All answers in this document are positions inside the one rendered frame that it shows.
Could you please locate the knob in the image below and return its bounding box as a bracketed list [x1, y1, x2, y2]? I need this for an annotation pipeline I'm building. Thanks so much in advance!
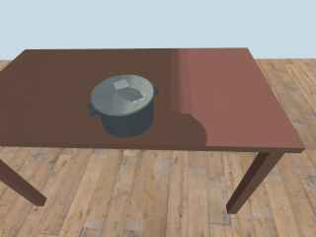
[113, 79, 130, 95]

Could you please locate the pot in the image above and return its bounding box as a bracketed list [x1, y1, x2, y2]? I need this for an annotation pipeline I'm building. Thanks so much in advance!
[87, 83, 159, 138]

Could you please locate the table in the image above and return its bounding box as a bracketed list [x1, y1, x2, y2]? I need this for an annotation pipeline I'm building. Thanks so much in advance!
[0, 47, 306, 214]

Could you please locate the lid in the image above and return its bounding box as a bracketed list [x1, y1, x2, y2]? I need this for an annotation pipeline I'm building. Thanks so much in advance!
[91, 74, 154, 117]

